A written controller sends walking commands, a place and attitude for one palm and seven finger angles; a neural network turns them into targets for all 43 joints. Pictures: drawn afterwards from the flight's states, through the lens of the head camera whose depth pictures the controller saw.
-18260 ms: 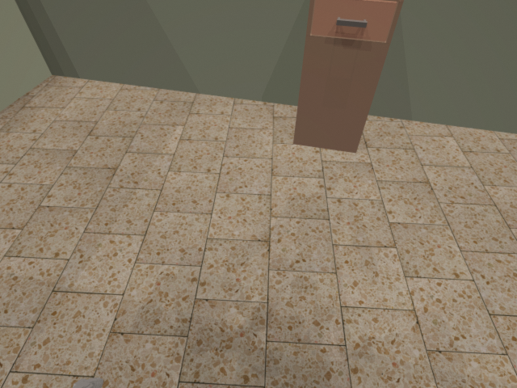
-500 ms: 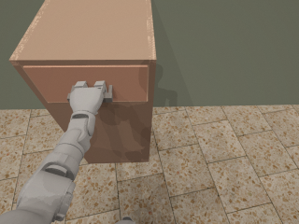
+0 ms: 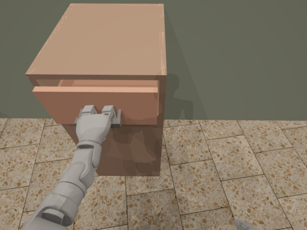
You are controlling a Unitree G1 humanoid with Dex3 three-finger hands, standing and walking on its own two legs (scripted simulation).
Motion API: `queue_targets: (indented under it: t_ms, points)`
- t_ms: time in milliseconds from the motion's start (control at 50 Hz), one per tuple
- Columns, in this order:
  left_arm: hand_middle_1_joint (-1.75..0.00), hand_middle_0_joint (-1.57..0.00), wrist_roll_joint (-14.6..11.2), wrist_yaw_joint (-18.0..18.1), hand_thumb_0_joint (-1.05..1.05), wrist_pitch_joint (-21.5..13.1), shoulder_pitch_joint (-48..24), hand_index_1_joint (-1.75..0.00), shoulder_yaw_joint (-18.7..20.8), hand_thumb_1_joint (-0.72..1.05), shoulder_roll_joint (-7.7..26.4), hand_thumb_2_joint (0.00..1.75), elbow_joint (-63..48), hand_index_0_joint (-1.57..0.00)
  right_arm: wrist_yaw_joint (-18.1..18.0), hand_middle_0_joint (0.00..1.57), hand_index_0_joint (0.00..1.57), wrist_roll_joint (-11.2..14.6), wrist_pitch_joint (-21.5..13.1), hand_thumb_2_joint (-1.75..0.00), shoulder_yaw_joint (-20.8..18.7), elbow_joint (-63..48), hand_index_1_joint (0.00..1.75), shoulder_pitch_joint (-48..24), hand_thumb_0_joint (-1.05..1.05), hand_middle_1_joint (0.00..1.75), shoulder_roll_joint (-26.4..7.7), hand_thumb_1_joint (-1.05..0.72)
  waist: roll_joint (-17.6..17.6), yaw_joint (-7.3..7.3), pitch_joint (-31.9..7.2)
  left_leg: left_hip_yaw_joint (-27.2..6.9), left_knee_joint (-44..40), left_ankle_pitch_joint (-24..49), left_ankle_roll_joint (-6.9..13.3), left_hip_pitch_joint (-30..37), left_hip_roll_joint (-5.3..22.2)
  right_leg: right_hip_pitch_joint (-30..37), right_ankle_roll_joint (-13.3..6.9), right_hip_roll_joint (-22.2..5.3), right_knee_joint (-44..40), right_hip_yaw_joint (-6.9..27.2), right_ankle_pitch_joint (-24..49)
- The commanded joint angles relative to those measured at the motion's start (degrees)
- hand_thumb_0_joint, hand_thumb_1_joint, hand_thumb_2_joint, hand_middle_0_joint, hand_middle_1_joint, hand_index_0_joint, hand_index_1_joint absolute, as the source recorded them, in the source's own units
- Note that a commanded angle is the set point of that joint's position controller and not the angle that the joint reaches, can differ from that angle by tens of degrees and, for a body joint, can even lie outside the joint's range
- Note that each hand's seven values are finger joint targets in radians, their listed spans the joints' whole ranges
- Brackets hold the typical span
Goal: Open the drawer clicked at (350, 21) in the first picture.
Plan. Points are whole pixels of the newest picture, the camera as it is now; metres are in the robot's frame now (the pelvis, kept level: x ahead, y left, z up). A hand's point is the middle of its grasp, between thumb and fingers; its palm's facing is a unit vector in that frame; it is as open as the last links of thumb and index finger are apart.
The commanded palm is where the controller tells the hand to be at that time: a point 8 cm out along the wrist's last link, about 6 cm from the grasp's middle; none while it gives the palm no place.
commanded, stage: pull the drawer open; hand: left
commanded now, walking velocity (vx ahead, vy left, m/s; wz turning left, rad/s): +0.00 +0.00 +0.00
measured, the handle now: (99, 117) +0.43 +0.17 +0.02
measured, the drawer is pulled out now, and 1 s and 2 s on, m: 0.04 0.16 0.28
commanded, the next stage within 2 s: none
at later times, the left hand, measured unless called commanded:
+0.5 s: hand (97, 153) +0.33 +0.17 -0.01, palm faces +0.01 -0.10 -0.99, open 5.4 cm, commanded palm +0.28 +0.17 +0.05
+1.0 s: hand (93, 173) +0.27 +0.17 -0.01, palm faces +0.03 -0.13 -0.99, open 5.5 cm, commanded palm +0.22 +0.18 +0.05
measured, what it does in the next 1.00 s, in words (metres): stands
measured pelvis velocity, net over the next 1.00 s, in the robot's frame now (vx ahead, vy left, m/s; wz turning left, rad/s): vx -0.01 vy -0.02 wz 0.00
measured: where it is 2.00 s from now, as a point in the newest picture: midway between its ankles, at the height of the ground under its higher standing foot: outside the picture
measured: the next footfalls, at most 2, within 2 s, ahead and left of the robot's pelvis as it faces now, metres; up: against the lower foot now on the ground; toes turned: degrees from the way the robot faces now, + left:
none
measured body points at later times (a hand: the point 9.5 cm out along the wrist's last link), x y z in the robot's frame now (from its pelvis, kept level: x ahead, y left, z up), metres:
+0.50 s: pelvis -0.01 -0.01 +0.00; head +0.03 -0.03 +0.45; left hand +0.32 +0.17 +0.05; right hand +0.13 -0.26 -0.12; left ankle -0.01 +0.06 -0.70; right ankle -0.07 -0.09 -0.70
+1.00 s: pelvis -0.01 -0.02 +0.00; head +0.02 -0.04 +0.45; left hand +0.26 +0.17 +0.05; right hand +0.16 -0.26 -0.11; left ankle -0.01 +0.06 -0.70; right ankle -0.07 -0.09 -0.70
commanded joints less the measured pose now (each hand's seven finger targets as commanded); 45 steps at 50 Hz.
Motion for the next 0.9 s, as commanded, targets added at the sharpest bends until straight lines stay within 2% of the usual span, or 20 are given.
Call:
queue_targets:
  t_ms: [0, 20, 60, 80, 120, 200, 240, 360, 420, 440, 460, 500, 540, 560, 640, 660, 800, 840, 860, 880]
  points:
    - [-1.35, -0.40, 0.09, 1.96, 0.00, 0.26, -6.75, -1.35, 3.22, 0.90, 6.32, 0.90, -12.08, -0.40, -0.35, 0.20, 0.20, -0.36, -1.91, -0.90, -2.43, -6.54, 0.30, 0.53, 0.00, 0.30, -7.33, -0.90, -2.35, 1.35, -19.09, -3.99, -0.50, 39.26, -2.05, 21.93, 2.41, 3.92, 0.95, -2.63, -3.04, 0.12, 37.65]
    - [-1.35, -0.40, -0.22, 1.88, 0.00, 0.21, -6.06, -1.35, 3.31, 0.90, 6.34, 0.90, -13.45, -0.40, -0.26, 0.20, 0.20, -0.36, -2.07, -0.90, -2.47, -6.65, 0.30, 0.25, 0.00, 0.30, -7.39, -0.90, -1.92, 1.34, -19.65, -4.23, -0.36, 40.67, -2.07, 22.50, 2.47, 4.00, 0.92, -2.64, -2.98, 0.23, 38.25]
    - [-1.35, -0.40, -0.18, 1.86, 0.00, 0.49, -4.27, -1.35, 3.16, 0.90, 6.08, 0.90, -12.65, -0.40, -0.33, 0.20, 0.20, -0.31, -2.27, -0.90, -2.27, -6.79, 0.30, -0.05, 0.00, 0.30, -7.30, -0.90, -2.68, 1.23, -17.30, -3.90, -0.43, 37.40, -2.05, 21.22, 2.26, 3.69, 0.92, -2.65, -3.22, 0.05, 37.05]
    - [-1.35, -0.40, -0.05, 1.94, 0.00, 0.42, -4.54, -1.35, 4.08, 0.90, 7.26, 0.90, -13.18, -0.40, -0.39, 0.20, 0.20, -0.15, -2.28, -0.90, -1.99, -6.75, 0.30, -0.60, 0.00, 0.30, -7.24, -0.90, -3.84, 1.54, -17.86, -3.67, -0.83, 35.63, -2.03, 20.21, 2.04, 4.63, 0.95, -2.70, -3.18, 0.33, 37.14]
    - [-1.35, -0.40, -0.33, 2.07, 0.00, 0.31, -1.95, -1.35, 4.65, 0.90, 7.66, 0.90, -15.15, -0.40, -0.46, 0.20, 0.20, -0.26, -2.59, -0.90, -2.08, -7.34, 0.30, -1.22, 0.00, 0.30, -7.39, -0.90, -2.81, 2.01, -18.36, -3.79, -0.83, 36.33, -2.02, 20.54, 1.80, 5.79, 0.67, -2.79, -3.25, 1.05, 38.33]
    - [-1.35, -0.40, -0.01, 2.09, 0.00, 0.66, -1.71, -1.35, 3.29, 0.90, 6.51, 0.90, -15.79, -0.40, -0.60, 0.20, 0.20, -0.17, -2.81, -0.90, -1.80, -7.35, 0.30, -1.96, 0.00, 0.30, -7.13, -0.90, -3.53, 1.46, -15.79, -3.59, -1.13, 33.03, -1.96, 19.27, 1.53, 5.10, 0.72, -2.90, -3.46, 1.01, 37.39]
    - [-1.35, -0.40, -0.22, 2.14, 0.00, 0.37, 1.41, -1.35, 4.57, 0.90, 7.72, 0.90, -17.04, -0.40, -0.61, 0.20, 0.20, -0.02, -3.03, -0.90, -1.61, -7.69, 0.30, -2.81, 0.00, 0.30, -6.89, -0.90, -3.83, 2.43, -17.35, -3.47, -1.22, 33.86, -1.98, 19.50, 1.27, 6.73, 0.89, -3.03, -3.25, 1.73, 39.32]
    - [-1.35, -0.40, -0.62, 2.07, 0.00, 0.11, 6.19, -1.35, 3.85, 0.90, 6.66, 0.90, -19.71, -0.40, -0.67, 0.20, 0.20, -0.17, -3.73, -0.90, -1.53, -8.30, 0.30, -3.70, 0.00, 0.30, -6.88, -0.90, -4.09, 2.58, -15.33, -3.42, -1.81, 30.70, -1.87, 18.31, 0.97, 7.42, 0.73, -3.31, -3.64, 2.19, 39.03]
    - [-1.35, -0.40, -0.52, 2.19, 0.00, 0.17, 6.23, -1.35, 5.24, 0.90, 8.14, 0.90, -19.64, -0.40, -0.82, 0.20, 0.20, -0.06, -3.84, -0.90, -1.42, -8.05, 0.30, -4.21, 0.00, 0.30, -7.09, -0.90, -4.65, 2.50, -14.17, -3.40, -2.19, 28.34, -1.95, 17.53, 0.99, 6.88, 0.45, -3.12, -4.04, 2.29, 36.55]
    - [-1.35, -0.40, -0.05, 2.31, 0.00, 0.06, 6.59, -1.35, 5.18, 0.90, 8.21, 0.90, -19.71, -0.40, -0.95, 0.20, 0.20, 0.08, -3.82, -0.90, -1.18, -8.22, 0.30, -5.00, 0.00, 0.30, -6.76, -0.90, -4.42, 2.91, -14.69, -3.23, -2.18, 27.41, -2.02, 17.44, 0.71, 6.84, 0.60, -3.08, -3.83, 2.71, 36.22]
    - [-1.35, -0.40, -0.24, 2.31, 0.00, 0.27, 7.21, -1.35, 3.45, 0.90, 6.55, 0.90, -20.22, -0.40, -0.93, 0.20, 0.20, -0.05, -3.92, -0.90, -1.36, -8.40, 0.30, -4.71, 0.00, 0.30, -6.83, -0.90, -2.91, 2.42, -12.87, -3.23, -2.36, 26.48, -1.95, 17.41, 0.71, 6.18, 0.42, -3.21, -4.21, 2.51, 35.49]
    - [-1.35, -0.40, -0.02, 2.41, 0.00, 0.47, 6.85, -1.35, 4.18, 0.90, 7.35, 0.90, -20.03, -0.40, -0.96, 0.20, 0.20, 0.05, -3.88, -0.90, -1.30, -8.36, 0.30, -4.99, 0.00, 0.30, -6.77, -0.90, -4.01, 2.57, -12.83, -3.27, -2.46, 25.22, -1.97, 17.18, 0.74, 5.78, 0.40, -3.06, -4.21, 2.36, 33.69]
    - [-1.35, -0.40, 0.10, 2.53, 0.00, 0.17, 7.97, -1.35, 5.39, 0.90, 8.67, 0.90, -21.18, -0.40, -1.11, 0.20, 0.20, 0.10, -3.96, -0.90, -1.13, -8.47, 0.30, -5.77, 0.00, 0.30, -6.64, -0.90, -3.20, 3.28, -14.64, -3.26, -2.49, 25.96, -2.11, 17.85, 0.66, 6.61, 0.29, -3.03, -3.78, 2.88, 34.29]
    - [-1.35, -0.40, -0.44, 2.34, 0.00, 0.31, 9.93, -1.35, 3.19, 0.90, 6.23, 0.90, -21.91, -0.40, -0.89, 0.20, 0.20, 0.01, -4.12, -0.90, -1.21, -8.97, 0.30, -5.56, 0.00, 0.30, -6.64, -0.90, -3.10, 2.99, -12.86, -3.26, -2.57, 25.79, -1.96, 17.72, 0.59, 6.48, 0.30, -3.17, -4.19, 2.61, 34.59]
    - [-1.35, -0.40, -0.51, 2.16, 0.00, -0.11, 12.61, -1.35, 3.95, 0.90, 6.94, 0.90, -24.80, -0.40, -0.64, 0.20, 0.20, 0.06, -4.36, -0.90, -1.08, -9.41, 0.30, -6.81, 0.00, 0.30, -6.51, -0.90, -4.02, 3.55, -14.27, -3.40, -2.44, 26.96, -1.96, 18.49, 0.80, 6.87, 0.50, -3.21, -3.82, 2.89, 35.21]
    - [-1.35, -0.40, -0.71, 2.12, 0.00, -0.20, 14.56, -1.35, 3.40, 0.90, 6.20, 0.90, -25.23, -0.40, -0.51, 0.20, 0.20, -0.07, -4.57, -0.90, -1.18, -9.61, 0.30, -6.36, 0.00, 0.30, -6.56, -0.90, -3.71, 3.41, -12.95, -3.73, -2.61, 27.25, -2.00, 18.40, 0.84, 6.67, 0.32, -3.22, -3.81, 2.83, 35.02]
    - [-1.35, -0.40, -0.37, 2.76, 0.00, -1.02, 19.96, -1.35, 5.33, 0.90, 7.79, 0.90, -28.04, -0.40, -0.22, 0.20, 0.20, -0.23, -5.36, -0.90, -0.67, -10.10, 0.30, -7.85, 0.00, 0.30, -6.30, -0.90, -5.15, 4.00, -11.36, -3.50, -2.29, 24.48, -2.10, 16.13, 0.37, 7.16, 0.63, -3.61, -3.44, 3.82, 36.59]
    - [-1.35, -0.40, 0.08, 3.14, 0.00, -1.23, 20.73, -1.35, 5.93, 0.90, 8.54, 0.90, -29.86, -0.40, -0.14, 0.20, 0.20, -0.27, -5.42, -0.90, -0.42, -10.23, 0.30, -8.81, 0.00, 0.30, -6.21, -0.90, -3.35, 4.63, -12.86, -3.46, -2.08, 25.27, -2.27, 16.86, 0.24, 7.34, 0.42, -3.56, -2.95, 4.48, 36.96]
    - [-1.35, -0.40, -0.23, 3.29, 0.00, -1.21, 22.23, -1.35, 5.06, 0.90, 7.53, 0.90, -30.81, -0.40, 0.03, 0.20, 0.20, -0.47, -5.62, -0.90, -0.63, -10.39, 0.30, -8.12, 0.00, 0.30, -6.18, -0.90, -3.52, 4.23, -12.13, -3.49, -1.98, 25.47, -2.16, 16.97, 0.32, 7.51, 0.49, -3.77, -3.03, 3.92, 37.78]
    - [-1.35, -0.40, -0.17, 3.43, 0.00, -1.31, 23.54, -1.35, 6.18, 0.90, 8.56, 0.90, -31.59, -0.40, 0.08, 0.20, 0.20, -0.31, -5.73, -0.90, -0.47, -10.52, 0.30, -8.95, 0.00, 0.30, -6.08, -0.90, -3.69, 4.84, -13.14, -3.41, -1.84, 25.39, -2.27, 16.94, 0.23, 7.87, 0.62, -3.75, -2.89, 4.56, 38.35]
